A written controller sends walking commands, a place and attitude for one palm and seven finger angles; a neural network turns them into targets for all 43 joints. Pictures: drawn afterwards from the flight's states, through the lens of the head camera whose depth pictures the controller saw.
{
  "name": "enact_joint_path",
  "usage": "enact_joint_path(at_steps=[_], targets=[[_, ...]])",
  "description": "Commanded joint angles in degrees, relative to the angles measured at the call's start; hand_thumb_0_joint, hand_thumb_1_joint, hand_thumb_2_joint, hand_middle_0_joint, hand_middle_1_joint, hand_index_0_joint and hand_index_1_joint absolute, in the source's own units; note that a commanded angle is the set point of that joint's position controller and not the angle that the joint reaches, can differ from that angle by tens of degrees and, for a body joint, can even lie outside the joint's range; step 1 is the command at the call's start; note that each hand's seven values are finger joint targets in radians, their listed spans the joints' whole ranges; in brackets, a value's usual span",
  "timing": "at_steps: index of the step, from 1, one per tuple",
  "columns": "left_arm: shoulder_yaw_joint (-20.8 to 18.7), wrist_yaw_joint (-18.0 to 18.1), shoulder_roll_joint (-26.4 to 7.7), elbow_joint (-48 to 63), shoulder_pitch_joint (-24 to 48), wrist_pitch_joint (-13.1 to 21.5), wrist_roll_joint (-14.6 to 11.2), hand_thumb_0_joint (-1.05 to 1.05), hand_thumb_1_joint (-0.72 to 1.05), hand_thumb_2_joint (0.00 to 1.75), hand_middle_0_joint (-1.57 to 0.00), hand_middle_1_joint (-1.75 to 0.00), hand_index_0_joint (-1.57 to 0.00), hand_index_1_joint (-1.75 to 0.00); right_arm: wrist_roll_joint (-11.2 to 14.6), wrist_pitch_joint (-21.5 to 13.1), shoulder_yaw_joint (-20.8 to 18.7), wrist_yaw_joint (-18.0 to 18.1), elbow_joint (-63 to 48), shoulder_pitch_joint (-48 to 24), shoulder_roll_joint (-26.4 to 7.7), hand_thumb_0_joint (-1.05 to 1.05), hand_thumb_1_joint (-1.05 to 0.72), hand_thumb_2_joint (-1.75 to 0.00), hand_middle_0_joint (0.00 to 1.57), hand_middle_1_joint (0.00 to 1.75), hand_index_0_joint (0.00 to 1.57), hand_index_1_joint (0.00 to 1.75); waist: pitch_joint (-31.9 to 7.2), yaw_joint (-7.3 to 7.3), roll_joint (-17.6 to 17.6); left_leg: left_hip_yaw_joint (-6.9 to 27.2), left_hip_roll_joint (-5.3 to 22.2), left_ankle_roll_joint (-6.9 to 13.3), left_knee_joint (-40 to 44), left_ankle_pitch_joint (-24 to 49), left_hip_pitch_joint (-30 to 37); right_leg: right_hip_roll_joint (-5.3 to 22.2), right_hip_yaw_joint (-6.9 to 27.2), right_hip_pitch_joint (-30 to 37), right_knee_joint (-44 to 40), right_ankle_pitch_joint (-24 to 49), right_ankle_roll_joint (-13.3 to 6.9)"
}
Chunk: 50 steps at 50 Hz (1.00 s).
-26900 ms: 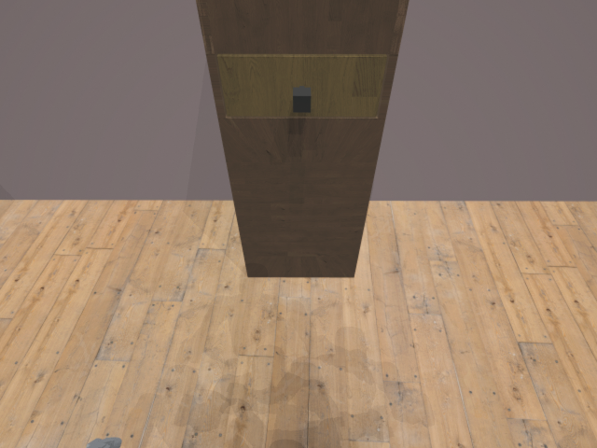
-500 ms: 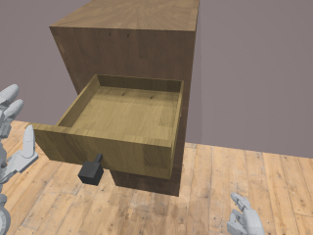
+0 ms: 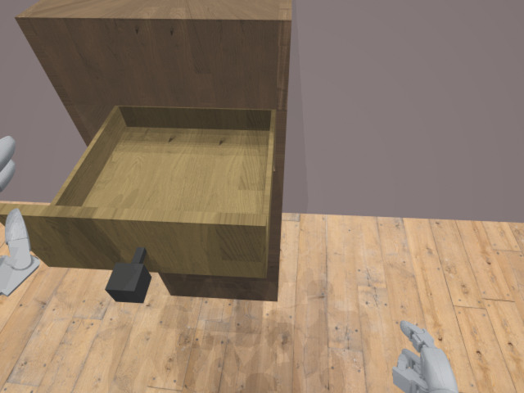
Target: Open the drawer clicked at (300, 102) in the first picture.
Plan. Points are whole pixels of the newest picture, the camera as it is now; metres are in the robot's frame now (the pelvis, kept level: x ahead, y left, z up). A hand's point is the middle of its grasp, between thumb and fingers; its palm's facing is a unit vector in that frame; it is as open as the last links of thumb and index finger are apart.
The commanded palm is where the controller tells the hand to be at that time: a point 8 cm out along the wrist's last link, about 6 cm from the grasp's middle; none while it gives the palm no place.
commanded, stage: step back with the hand held close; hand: left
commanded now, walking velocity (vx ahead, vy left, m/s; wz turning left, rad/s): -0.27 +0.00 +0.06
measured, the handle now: (134, 270) +0.28 +0.21 +0.05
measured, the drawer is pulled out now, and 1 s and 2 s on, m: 0.27 0.27 0.27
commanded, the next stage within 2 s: stop stepping back and stand still in 0.72 s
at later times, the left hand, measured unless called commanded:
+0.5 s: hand out of the picture +0.09 +0.27 +0.22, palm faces +0.49 -0.77 -0.41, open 7.4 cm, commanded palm +0.03 +0.31 +0.24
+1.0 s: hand out of the picture +0.00 +0.26 +0.22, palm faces +0.39 -0.81 -0.45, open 7.4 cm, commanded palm -0.07 +0.31 +0.24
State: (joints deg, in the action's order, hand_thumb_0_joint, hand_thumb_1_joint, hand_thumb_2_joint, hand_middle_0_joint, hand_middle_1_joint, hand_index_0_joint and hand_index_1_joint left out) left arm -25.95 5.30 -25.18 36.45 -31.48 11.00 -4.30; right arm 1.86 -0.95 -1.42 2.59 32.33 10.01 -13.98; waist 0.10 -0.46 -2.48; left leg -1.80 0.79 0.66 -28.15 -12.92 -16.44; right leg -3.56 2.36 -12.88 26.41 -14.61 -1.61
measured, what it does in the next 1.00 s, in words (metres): walks backwards: right foot, then left foot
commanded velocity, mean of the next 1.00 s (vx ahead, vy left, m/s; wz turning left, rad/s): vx -0.21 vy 0.00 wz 0.04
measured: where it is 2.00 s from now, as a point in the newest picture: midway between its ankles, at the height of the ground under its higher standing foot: outside the picture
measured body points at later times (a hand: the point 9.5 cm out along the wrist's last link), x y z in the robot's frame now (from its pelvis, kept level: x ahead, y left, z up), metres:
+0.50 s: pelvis -0.09 +0.03 -0.02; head -0.09 +0.04 +0.43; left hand +0.06 +0.30 +0.24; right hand +0.07 -0.21 -0.10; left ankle +0.02 +0.11 -0.74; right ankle -0.01 -0.10 -0.74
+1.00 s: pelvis -0.21 +0.03 -0.01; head -0.19 +0.06 +0.44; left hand -0.03 +0.30 +0.24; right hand -0.06 -0.22 -0.08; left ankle -0.16 +0.12 -0.74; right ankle -0.22 -0.10 -0.74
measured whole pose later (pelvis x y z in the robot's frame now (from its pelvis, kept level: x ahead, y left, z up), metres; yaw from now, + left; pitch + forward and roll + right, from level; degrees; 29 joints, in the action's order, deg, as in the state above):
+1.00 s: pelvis -0.21 +0.03 -0.01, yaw -2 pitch +1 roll -1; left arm -29.1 8.4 -27.3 41.5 -29.6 14.3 -3.7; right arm 0.9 -5.7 0.0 2.6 34.1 12.5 -11.9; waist 1.0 -1.4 2.5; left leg -1.9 -1.0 2.1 -31.2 -12.8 -20.2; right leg 0.3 -1.0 -15.5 32.4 -18.4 0.8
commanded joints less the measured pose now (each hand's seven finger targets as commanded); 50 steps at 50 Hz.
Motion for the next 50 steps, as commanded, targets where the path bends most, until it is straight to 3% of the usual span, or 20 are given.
enact_joint_path(at_steps=[1, 10, 13, 17, 20, 22, 25, 26, 30, 35, 37, 38, 39, 40, 41, 43, 46, 48, 49, 50], targets=[[-11.26, 2.92, -12.47, 14.10, -1.97, 3.86, -0.53, 0.00, 0.90, 0.90, -0.20, -0.30, -0.20, -0.30, 0.13, -2.74, -2.04, 0.77, -10.11, -5.34, -4.88, 0.00, -0.90, -0.90, 0.20, 0.30, 0.20, 0.30, -11.49, 0.76, -0.22, 4.14, 5.54, 1.47, 1.35, 20.54, 5.99, 7.07, 2.53, 1.44, 0.14, 23.46, 1.28], [-12.79, 3.81, -12.52, 14.22, 0.55, 5.10, -0.04, 0.00, 0.90, 0.90, -0.20, -0.30, -0.20, -0.30, -0.63, -5.45, -2.13, 0.91, -10.01, -3.43, -5.92, 0.00, -0.90, -0.90, 0.20, 0.30, 0.20, 0.30, -7.27, 1.11, -6.08, 7.57, 9.69, 3.64, 9.25, -2.78, -10.46, 3.73, 0.75, 4.43, 8.19, 3.88, 1.52], [-10.90, 3.84, -10.46, 11.84, 3.33, 5.32, 0.52, 0.00, 0.90, 0.90, -0.20, -0.30, -0.20, -0.30, -0.32, -6.43, -1.74, 0.88, -9.88, -2.61, -5.85, 0.00, -0.90, -0.90, 0.20, 0.30, 0.20, 0.30, -3.82, 0.22, -1.87, 7.50, 8.16, 3.74, 8.07, -16.68, -16.18, 4.82, 3.62, 2.82, 6.14, -1.08, 0.98], [-8.71, 4.47, -9.82, 11.46, 6.26, 5.82, 1.08, 0.00, 0.90, 0.90, -0.20, -0.30, -0.20, -0.30, -0.79, -7.04, -1.79, 0.75, -8.41, -1.57, -5.49, 0.00, -0.90, -0.90, 0.20, 0.30, 0.20, 0.30, -1.26, -0.93, 6.12, 4.42, 2.41, 1.38, -4.51, -15.37, -4.70, 10.62, 11.57, -15.26, -8.82, -15.86, -1.93], [-8.59, 5.25, -10.80, 13.16, 7.72, 5.99, 1.28, 0.00, 0.90, 0.90, -0.20, -0.30, -0.20, -0.30, -1.09, -7.06, -1.69, 0.64, -7.13, -1.47, -5.42, 0.00, -0.90, -0.90, 0.20, 0.30, 0.20, 0.30, -2.87, -1.31, 6.45, 3.39, 0.68, 0.37, -10.12, -9.63, 3.08, 13.57, 11.31, -21.04, -9.39, -11.18, -3.72], [-8.84, 5.44, -10.52, 13.89, 7.20, 6.37, 1.31, 0.00, 0.90, 0.90, -0.20, -0.30, -0.20, -0.30, -1.04, -7.08, -1.24, 0.74, -7.66, -1.54, -5.08, 0.00, -0.90, -0.90, 0.20, 0.30, 0.20, 0.30, -3.10, -1.17, 3.74, 6.92, 3.55, 1.47, -2.63, -11.86, 0.90, 10.37, 7.09, -18.86, -3.89, -11.19, -1.80], [-11.87, 6.08, -11.79, 17.15, 7.74, 7.60, 1.80, 0.00, 0.90, 0.90, -0.20, -0.30, -0.20, -0.30, -1.43, -8.22, -1.26, 1.31, -9.02, -3.25, -5.76, 0.00, -0.90, -0.90, 0.20, 0.30, 0.20, 0.30, -5.00, -0.12, -15.06, 21.32, 17.24, 6.52, 18.70, -27.36, -16.82, -0.20, -1.66, -3.63, 23.95, -11.43, 2.11], [-13.17, 6.07, -12.62, 18.17, 9.07, 8.03, 1.67, 0.00, 0.90, 0.90, -0.20, -0.30, -0.20, -0.30, -2.13, -8.89, -1.49, 1.19, -8.43, -2.35, -4.50, 0.00, -0.90, -0.90, 0.20, 0.30, 0.20, 0.30, -7.42, -0.40, -12.41, 22.26, 19.04, 7.92, 19.79, -23.39, -16.86, -0.64, -0.37, -2.62, 33.33, -13.83, 1.95], [-11.52, 5.76, -10.31, 13.05, 7.60, 7.53, 0.20, 0.00, 0.90, 0.90, -0.20, -0.30, -0.20, -0.30, -2.06, -10.37, -2.11, 0.03, -5.47, -3.43, -4.56, 0.00, -0.90, -0.90, 0.20, 0.30, 0.20, 0.30, -6.46, 0.21, -6.89, 13.15, 16.68, 7.53, 14.00, -12.60, -9.77, 0.74, -0.89, -7.84, 35.11, -14.83, 1.97], [-9.93, 4.05, -10.75, 13.11, 7.71, 7.20, -0.96, 0.00, 0.90, 0.90, -0.20, -0.30, -0.20, -0.30, -2.11, -10.29, -1.04, -1.29, -3.97, -4.89, -4.80, 0.00, -0.90, -0.90, 0.20, 0.30, 0.20, 0.30, -6.85, 1.08, -12.16, 8.81, 12.02, 2.43, 15.10, -12.23, -7.88, -0.02, -6.29, 2.62, 5.83, -14.48, -0.10], [-9.63, 2.83, -11.75, 14.01, 9.82, 8.22, -1.31, 0.00, 0.90, 0.90, -0.20, -0.30, -0.20, -0.30, -1.55, -9.73, -0.87, -1.66, -3.79, -4.76, -3.84, 0.00, -0.90, -0.90, 0.20, 0.30, 0.20, 0.30, -6.06, 0.59, -0.92, 2.44, 5.37, -1.60, 0.06, -10.30, -3.16, 7.71, -0.01, -2.21, -12.11, -7.61, -3.27], [-11.10, 3.15, -14.59, 14.70, 9.53, 8.83, -1.25, 0.00, 0.90, 0.90, -0.20, -0.30, -0.20, -0.30, -1.02, -9.27, -0.65, -1.40, -3.74, -4.77, -3.04, 0.00, -0.90, -0.90, 0.20, 0.30, 0.20, 0.30, -6.66, 0.59, 11.34, -2.36, -0.70, -4.01, -19.15, -8.17, -0.18, 20.38, 13.96, -10.27, -18.51, -3.13, -7.42], [-9.20, 3.20, -13.16, 13.48, 9.53, 8.49, -1.13, 0.00, 0.90, 0.90, -0.20, -0.30, -0.20, -0.30, -0.41, -9.29, -1.25, -1.14, -3.85, -4.75, -3.84, 0.00, -0.90, -0.90, 0.20, 0.30, 0.20, 0.30, -5.16, 1.24, 15.54, 1.19, -3.58, -3.84, -34.32, -12.68, -5.22, 25.89, 15.51, -13.44, -16.37, 5.78, -10.73], [-10.95, 3.30, -13.77, 13.25, 8.67, 7.54, -0.60, 0.00, 0.90, 0.90, -0.20, -0.30, -0.20, -0.30, -0.45, -9.06, -1.38, -1.33, -4.25, -5.63, -4.34, 0.00, -0.90, -0.90, 0.20, 0.30, 0.20, 0.30, -5.77, 0.99, 15.68, 3.77, -3.99, -3.44, -39.84, -16.28, -11.12, 24.56, 14.53, -11.00, -11.69, 22.33, -10.70], [-10.09, 3.39, -11.77, 12.65, 5.49, 6.73, -0.47, 0.00, 0.90, 0.90, -0.20, -0.30, -0.20, -0.30, -0.55, -7.94, 0.05, -0.77, -4.94, -5.71, -1.24, 0.00, -0.90, -0.90, 0.20, 0.30, 0.20, 0.30, -4.29, 0.19, 13.69, 4.50, -1.03, -3.33, -36.26, -15.14, -15.14, 22.66, 7.20, -3.00, -6.05, 35.83, -9.93], [-10.48, 4.11, -11.07, 11.98, 2.83, 5.97, 0.68, 0.00, 0.90, 0.90, -0.20, -0.30, -0.20, -0.30, -0.53, -6.12, 1.27, 0.39, -6.77, -6.02, -1.04, 0.00, -0.90, -0.90, 0.20, 0.30, 0.20, 0.30, -4.73, -0.27, 9.36, 1.16, 0.21, -2.08, -19.49, -11.42, -10.81, 17.89, 3.06, 1.77, -2.02, 39.44, -6.35], [-9.78, 4.88, -10.24, 14.47, 3.36, 5.81, 0.27, 0.00, 0.90, 0.90, -0.20, -0.30, -0.20, -0.30, -0.88, -6.90, 0.11, 1.23, -6.42, -2.21, -3.67, 0.00, -0.90, -0.90, 0.20, 0.30, 0.20, 0.30, -7.29, -1.42, 0.64, -0.12, 0.32, -0.65, 7.77, 8.51, 3.47, 11.38, -0.13, 2.99, 3.42, 24.83, -1.13], [-9.57, 5.00, -11.17, 18.30, 4.81, 6.53, 0.11, 0.00, 0.90, 0.90, -0.20, -0.30, -0.20, -0.30, -0.41, -8.63, -1.46, 0.55, -7.55, -2.06, -5.93, 0.00, -0.90, -0.90, 0.20, 0.30, 0.20, 0.30, -9.84, 0.52, -6.93, 10.94, 11.88, 2.97, 7.11, 23.84, 9.80, 4.93, -2.08, -2.58, 6.78, -0.12, 2.06], [-10.39, 5.06, -11.53, 16.60, 3.72, 6.08, 0.44, 0.00, 0.90, 0.90, -0.20, -0.30, -0.20, -0.30, -0.35, -9.03, -1.82, 0.20, -7.46, -1.46, -5.99, 0.00, -0.90, -0.90, 0.20, 0.30, 0.20, 0.30, -10.54, 0.62, -5.98, 12.49, 12.48, 3.79, 6.34, 25.30, 10.41, 2.68, -2.98, -4.30, 7.61, -5.50, 2.22], [-12.40, 4.58, -13.61, 19.35, 2.45, 5.99, -0.32, 0.00, 0.90, 0.90, -0.20, -0.30, -0.20, -0.30, -1.45, -9.62, -1.11, 0.16, -7.02, -2.08, -4.62, 0.00, -0.90, -0.90, 0.20, 0.30, 0.20, 0.30, -11.23, 0.27, -15.43, 15.40, 12.33, 2.73, 12.68, 16.33, 10.07, 1.84, -3.73, -6.70, 13.54, -12.60, 2.57]])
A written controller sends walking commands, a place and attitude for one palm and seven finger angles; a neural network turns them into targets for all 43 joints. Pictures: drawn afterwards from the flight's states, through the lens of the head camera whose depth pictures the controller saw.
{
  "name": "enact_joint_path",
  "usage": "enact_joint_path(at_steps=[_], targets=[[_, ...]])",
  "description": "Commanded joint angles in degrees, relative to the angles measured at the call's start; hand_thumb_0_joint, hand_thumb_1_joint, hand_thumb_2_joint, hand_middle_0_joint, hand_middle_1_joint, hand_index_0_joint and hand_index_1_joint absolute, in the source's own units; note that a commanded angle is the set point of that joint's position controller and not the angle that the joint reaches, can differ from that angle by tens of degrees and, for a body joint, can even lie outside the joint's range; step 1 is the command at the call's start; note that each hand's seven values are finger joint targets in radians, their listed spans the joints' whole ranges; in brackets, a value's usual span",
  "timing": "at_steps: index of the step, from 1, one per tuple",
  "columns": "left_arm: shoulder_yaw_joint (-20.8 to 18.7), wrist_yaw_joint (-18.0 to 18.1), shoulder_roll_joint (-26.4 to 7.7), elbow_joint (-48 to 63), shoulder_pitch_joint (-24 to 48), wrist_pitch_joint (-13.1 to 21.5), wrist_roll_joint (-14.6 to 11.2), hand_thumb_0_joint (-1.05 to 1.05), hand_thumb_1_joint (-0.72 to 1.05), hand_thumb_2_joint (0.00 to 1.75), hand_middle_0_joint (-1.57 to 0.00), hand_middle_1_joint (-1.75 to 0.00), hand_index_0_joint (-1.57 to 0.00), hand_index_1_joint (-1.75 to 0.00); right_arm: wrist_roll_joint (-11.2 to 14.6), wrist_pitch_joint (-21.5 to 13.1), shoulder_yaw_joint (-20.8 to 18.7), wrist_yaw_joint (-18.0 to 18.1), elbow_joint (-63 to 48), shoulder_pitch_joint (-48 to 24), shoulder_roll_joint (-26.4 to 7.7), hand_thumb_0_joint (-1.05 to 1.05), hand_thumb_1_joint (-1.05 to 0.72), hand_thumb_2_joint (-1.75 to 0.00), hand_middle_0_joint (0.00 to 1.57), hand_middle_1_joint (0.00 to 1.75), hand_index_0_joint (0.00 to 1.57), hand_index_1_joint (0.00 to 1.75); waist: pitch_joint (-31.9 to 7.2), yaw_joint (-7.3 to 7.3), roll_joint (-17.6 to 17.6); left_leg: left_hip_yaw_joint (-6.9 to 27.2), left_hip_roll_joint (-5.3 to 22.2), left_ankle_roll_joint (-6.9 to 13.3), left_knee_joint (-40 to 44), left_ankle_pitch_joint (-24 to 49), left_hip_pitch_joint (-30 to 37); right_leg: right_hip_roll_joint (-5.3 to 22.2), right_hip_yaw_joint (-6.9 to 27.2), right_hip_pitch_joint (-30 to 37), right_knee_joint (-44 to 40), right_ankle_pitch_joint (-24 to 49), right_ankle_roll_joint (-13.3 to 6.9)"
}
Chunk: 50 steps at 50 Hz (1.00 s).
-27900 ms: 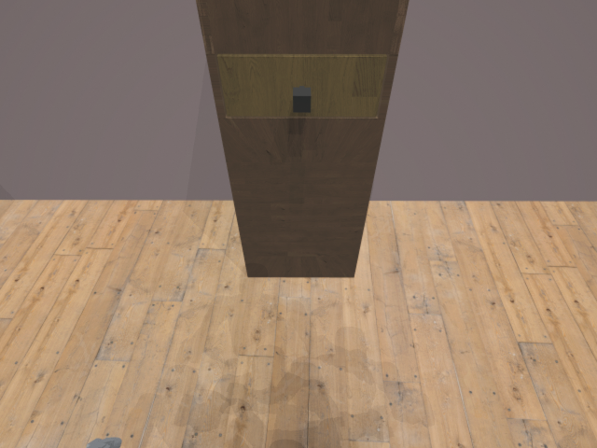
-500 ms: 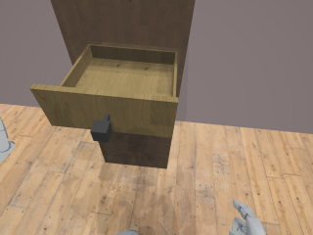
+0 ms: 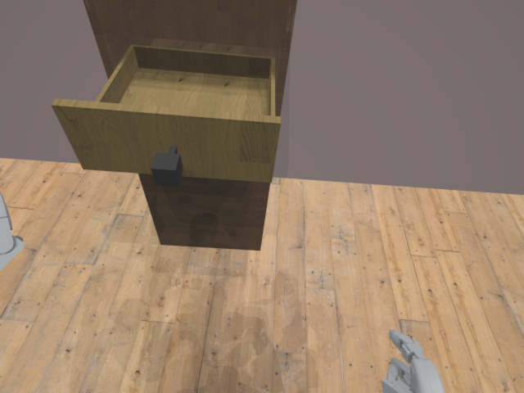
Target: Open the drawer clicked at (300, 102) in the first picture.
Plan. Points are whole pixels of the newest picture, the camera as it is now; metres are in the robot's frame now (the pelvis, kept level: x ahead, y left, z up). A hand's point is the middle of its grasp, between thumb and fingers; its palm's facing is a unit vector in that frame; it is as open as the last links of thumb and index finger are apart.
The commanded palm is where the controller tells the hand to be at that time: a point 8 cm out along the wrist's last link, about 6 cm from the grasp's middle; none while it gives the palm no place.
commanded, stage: stop stepping back and stand still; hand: left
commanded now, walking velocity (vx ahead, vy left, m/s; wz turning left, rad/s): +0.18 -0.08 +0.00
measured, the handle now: (169, 161) +0.48 +0.19 +0.06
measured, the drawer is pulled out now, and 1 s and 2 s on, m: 0.27 0.27 0.27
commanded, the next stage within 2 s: let the arm hang, fingers relaxed in 1.38 s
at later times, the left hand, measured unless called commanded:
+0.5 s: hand out of the picture +0.13 +0.23 +0.24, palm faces +0.48 -0.78 -0.40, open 7.4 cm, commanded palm +0.07 +0.28 +0.25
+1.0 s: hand out of the picture +0.13 +0.26 +0.23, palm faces +0.40 -0.77 -0.49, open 7.4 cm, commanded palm +0.07 +0.31 +0.25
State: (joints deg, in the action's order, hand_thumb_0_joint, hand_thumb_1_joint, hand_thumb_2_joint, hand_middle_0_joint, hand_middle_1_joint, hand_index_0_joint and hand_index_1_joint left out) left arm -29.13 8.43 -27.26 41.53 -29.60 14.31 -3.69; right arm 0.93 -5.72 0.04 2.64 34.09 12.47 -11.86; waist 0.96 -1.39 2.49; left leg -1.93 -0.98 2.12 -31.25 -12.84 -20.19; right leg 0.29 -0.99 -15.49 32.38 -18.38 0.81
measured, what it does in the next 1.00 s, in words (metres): steps on the spot: right foot, then left foot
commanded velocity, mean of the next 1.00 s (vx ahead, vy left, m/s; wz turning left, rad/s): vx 0.09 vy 0.00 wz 0.00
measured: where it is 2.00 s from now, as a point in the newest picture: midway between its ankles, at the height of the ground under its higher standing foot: outside the picture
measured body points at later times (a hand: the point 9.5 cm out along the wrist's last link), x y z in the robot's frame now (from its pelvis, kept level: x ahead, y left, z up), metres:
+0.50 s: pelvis -0.06 +0.00 +0.01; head -0.07 -0.01 +0.46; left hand +0.10 +0.27 +0.26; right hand +0.07 -0.26 -0.09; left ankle -0.03 +0.13 -0.72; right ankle -0.08 -0.08 -0.73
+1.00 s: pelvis -0.06 +0.03 +0.01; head -0.04 +0.03 +0.46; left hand +0.11 +0.30 +0.25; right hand +0.10 -0.19 -0.07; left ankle -0.03 +0.14 -0.73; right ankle -0.09 -0.08 -0.73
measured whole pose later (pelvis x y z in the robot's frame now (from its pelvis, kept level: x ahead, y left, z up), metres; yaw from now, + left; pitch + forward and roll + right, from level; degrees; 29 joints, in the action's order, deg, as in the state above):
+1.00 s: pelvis -0.06 +0.03 +0.01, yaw -1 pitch +0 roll -1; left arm -28.1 7.9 -25.5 39.5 -32.7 13.6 -3.8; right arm 0.5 -5.4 1.1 2.0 34.0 11.3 -10.3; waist 2.2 -0.1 0.0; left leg -4.5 2.9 0.3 -27.9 -12.1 -16.1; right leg -0.5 -4.1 -10.2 24.9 -15.1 -0.7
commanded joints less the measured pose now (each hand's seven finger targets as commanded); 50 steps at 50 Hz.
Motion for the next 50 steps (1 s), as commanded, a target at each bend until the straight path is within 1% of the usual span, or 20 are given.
enact_joint_path(at_steps=[1, 3, 7, 9, 10, 11, 12, 14, 17, 21, 23, 24, 26, 27, 28, 30, 33, 36, 41, 50], targets=[[-7.73, 1.34, -10.10, 16.24, 2.66, 2.78, -0.49, 0.00, 0.90, 0.90, -0.20, -0.30, -0.20, -0.30, -0.85, -5.13, -2.29, 0.01, -8.36, -4.36, -5.64, 0.00, -0.90, -0.90, 0.20, 0.30, 0.20, 0.30, -10.05, 0.55, -21.15, 19.64, 14.91, 0.61, 20.09, 4.51, 10.00, -2.27, 0.80, -3.15, 13.03, -10.70, -0.11], [-6.90, 1.79, -8.60, 13.84, 0.41, 2.23, 0.25, 0.00, 0.90, 0.90, -0.20, -0.30, -0.20, -0.30, -0.71, -5.44, -2.30, -0.52, -7.33, -4.60, -5.67, 0.00, -0.90, -0.90, 0.20, 0.30, 0.20, 0.30, -7.47, 0.26, -14.09, 17.48, 14.98, 2.60, 21.84, -11.63, 5.39, -1.40, 1.60, -1.53, 12.74, -7.02, -0.43], [-5.81, 2.09, -7.66, 10.19, -2.65, 0.06, 0.15, 0.00, 0.90, 0.90, -0.20, -0.30, -0.20, -0.30, -0.61, -3.79, -2.24, -0.22, -7.85, -6.24, -6.64, 0.00, -0.90, -0.90, 0.20, 0.30, 0.20, 0.30, -4.57, 0.51, -15.90, 10.35, 11.44, 0.22, 25.57, -26.91, -5.48, -5.00, -7.24, 9.63, 1.16, -8.44, -1.81], [-6.01, 1.92, -8.56, 7.61, -0.78, -0.96, 0.64, 0.00, 0.90, 0.90, -0.20, -0.30, -0.20, -0.30, -0.90, -2.39, -2.38, 0.27, -7.46, -6.48, -6.68, 0.00, -0.90, -0.90, 0.20, 0.30, 0.20, 0.30, -3.91, 0.56, -12.90, 6.92, 8.40, -0.55, 18.58, -26.31, -9.93, -3.53, -5.97, 15.52, -7.58, -8.86, -3.50], [-7.17, 1.75, -10.20, 7.30, -0.36, -0.97, 0.83, 0.00, 0.90, 0.90, -0.20, -0.30, -0.20, -0.30, -1.06, -1.62, -2.65, 0.38, -7.56, -6.15, -6.48, 0.00, -0.90, -0.90, 0.20, 0.30, 0.20, 0.30, -3.60, 0.62, -5.36, 3.69, 4.89, -0.85, 5.41, -20.21, -9.48, 1.86, 2.99, 12.73, -15.34, -11.20, -6.10], [-7.40, 1.37, -11.04, 7.25, 1.43, -0.51, 0.44, 0.00, 0.90, 0.90, -0.20, -0.30, -0.20, -0.30, -1.37, -0.73, -2.77, 0.14, -7.18, -5.60, -5.91, 0.00, -0.90, -0.90, 0.20, 0.30, 0.20, 0.30, -3.15, 0.48, 6.96, 0.99, 1.97, -1.71, -12.59, -11.27, -11.25, 13.14, 19.96, 8.19, -23.25, -15.99, -11.10], [-7.83, 1.34, -11.69, 8.22, 5.81, 0.22, -0.12, 0.00, 0.90, 0.90, -0.20, -0.30, -0.20, -0.30, -1.27, -0.54, -3.12, -0.09, -6.00, -4.95, -7.06, 0.00, -0.90, -0.90, 0.20, 0.30, 0.20, 0.30, -1.66, 0.61, 8.92, 0.35, 1.34, -2.57, -24.71, -8.29, -15.36, 19.66, 25.43, 5.91, -25.67, -11.96, -14.18], [-5.67, 1.10, -8.08, 2.53, 4.45, 0.67, 0.31, 0.00, 0.90, 0.90, -0.20, -0.30, -0.20, -0.30, -0.74, -1.01, -3.29, -0.22, -5.52, -2.94, -6.43, 0.00, -0.90, -0.90, 0.20, 0.30, 0.20, 0.30, -1.63, -0.58, 2.63, 3.21, 3.47, -2.54, -30.56, -7.13, -15.56, 17.93, 19.65, 2.14, -23.70, -15.22, -12.61], [-3.02, 0.59, -6.72, -0.09, 5.84, 1.13, 0.83, 0.00, 0.90, 0.90, -0.20, -0.30, -0.20, -0.30, -0.71, -0.77, -2.51, 0.82, -5.85, -5.53, -6.17, 0.00, -0.90, -0.90, 0.20, 0.30, 0.20, 0.30, 3.45, -0.12, 0.64, 0.56, 4.47, -2.10, -22.88, -4.16, -12.99, 14.88, 14.00, -1.92, -24.29, -11.35, -10.77], [-2.67, 1.64, -7.27, 3.90, 7.20, 2.16, 1.48, 0.00, 0.90, 0.90, -0.20, -0.30, -0.20, -0.30, -0.89, -2.55, -2.20, 1.74, -6.10, -6.05, -5.35, 0.00, -0.90, -0.90, 0.20, 0.30, 0.20, 0.30, 0.70, 1.54, 4.14, -4.01, 3.21, -0.44, -4.72, -6.36, -1.76, 13.57, 10.41, 0.88, -20.87, -7.95, -9.85], [-2.68, 2.11, -7.03, 6.66, 6.57, 2.09, 1.17, 0.00, 0.90, 0.90, -0.20, -0.30, -0.20, -0.30, -0.95, -3.25, -2.13, 1.63, -6.54, -5.17, -5.55, 0.00, -0.90, -0.90, 0.20, 0.30, 0.20, 0.30, -0.94, 1.17, 2.10, -4.58, 2.27, -0.10, 3.09, -3.36, 4.92, 11.09, 8.83, 1.00, -17.12, -5.49, -7.90], [-3.50, 2.30, -7.66, 8.16, 6.19, 2.37, 0.85, 0.00, 0.90, 0.90, -0.20, -0.30, -0.20, -0.30, -0.91, -3.53, -2.38, 1.66, -6.65, -4.53, -6.01, 0.00, -0.90, -0.90, 0.20, 0.30, 0.20, 0.30, -1.65, 0.96, -0.27, -2.83, 3.25, 0.44, 6.50, -2.70, 7.49, 9.38, 7.15, 1.68, -13.38, -1.30, -6.14], [-4.55, 2.36, -7.93, 10.15, 4.86, 2.72, 0.51, 0.00, 0.90, 0.90, -0.20, -0.30, -0.20, -0.30, -0.54, -3.58, -3.18, 1.41, -7.43, -4.45, -7.75, 0.00, -0.90, -0.90, 0.20, 0.30, 0.20, 0.30, -4.46, 1.26, -9.08, 6.66, 9.95, 2.95, 7.87, 7.84, 13.26, 3.10, 2.36, -0.29, -3.94, 7.19, -1.84], [-5.03, 2.24, -8.13, 10.41, 5.23, 2.83, 0.44, 0.00, 0.90, 0.90, -0.20, -0.30, -0.20, -0.30, 0.02, -3.70, -3.30, 0.98, -7.72, -4.56, -8.28, 0.00, -0.90, -0.90, 0.20, 0.30, 0.20, 0.30, -5.68, 1.55, -9.03, 9.01, 11.90, 3.23, 6.33, 15.08, 13.34, 1.07, 0.81, -0.01, -1.41, 10.70, -0.54], [-7.21, 2.06, -9.65, 8.31, 2.40, 2.76, 0.73, 0.00, 0.90, 0.90, -0.20, -0.30, -0.20, -0.30, 0.13, -3.65, -2.83, 0.81, -6.73, -3.79, -6.85, 0.00, -0.90, -0.90, 0.20, 0.30, 0.20, 0.30, -6.65, 1.04, -11.67, 7.75, 11.66, 3.11, 7.22, 13.72, 10.70, 0.52, -0.53, 1.51, -1.57, 8.86, -0.50], [-7.83, 1.69, -9.57, 9.47, 1.99, 2.76, 0.57, 0.00, 0.90, 0.90, -0.20, -0.30, -0.20, -0.30, 0.07, -3.78, -2.61, 0.51, -7.05, -4.13, -6.68, 0.00, -0.90, -0.90, 0.20, 0.30, 0.20, 0.30, -5.28, 1.05, -12.69, 5.04, 10.18, 1.92, 7.19, 10.89, 5.96, 0.49, -0.36, 4.76, -3.41, 10.57, -0.98], [-6.96, 1.47, -8.00, 6.66, -0.71, 2.74, 0.09, 0.00, 0.90, 0.90, -0.20, -0.30, -0.20, -0.30, 0.50, -3.66, -2.90, -0.20, -6.92, -3.56, -6.26, 0.00, -0.90, -0.90, 0.20, 0.30, 0.20, 0.30, -5.94, 0.21, -2.99, 0.44, 6.56, -0.59, 1.30, 13.55, 5.19, 3.86, 3.81, 8.07, -7.26, 24.10, -2.31], [-7.18, 1.53, -8.44, 6.52, -1.85, 2.70, -0.16, 0.00, 0.90, 0.90, -0.20, -0.30, -0.20, -0.30, 0.40, -3.03, -2.60, -0.59, -6.96, -3.47, -5.66, 0.00, -0.90, -0.90, 0.20, 0.30, 0.20, 0.30, -8.18, -0.07, -1.55, -1.04, 5.24, -1.55, 0.53, 16.21, 6.99, 6.39, 4.46, 10.00, -7.55, 34.93, -2.68], [-7.26, 1.17, -8.58, 8.58, -3.00, 2.59, -0.29, 0.00, 0.90, 0.90, -0.20, -0.30, -0.20, -0.30, 0.07, -2.33, -2.18, -0.29, -8.04, -4.58, -5.45, 0.00, -0.90, -0.90, 0.20, 0.30, 0.20, 0.30, -8.43, 0.58, -6.19, 0.99, 7.06, -1.04, 4.73, 21.76, 10.71, 2.63, 0.76, 7.99, -7.29, 26.71, -0.88], [-6.33, 1.19, -8.07, 9.36, -1.03, 2.33, -0.39, 0.00, 0.90, 0.90, -0.20, -0.30, -0.20, -0.30, -0.29, -3.14, -2.22, 0.55, -8.26, -4.88, -6.21, 0.00, -0.90, -0.90, 0.20, 0.30, 0.20, 0.30, -6.04, 0.95, -7.90, 1.77, 6.58, -1.26, 9.98, 7.54, 7.85, 0.89, 0.71, 6.51, -11.27, 13.19, -0.50]])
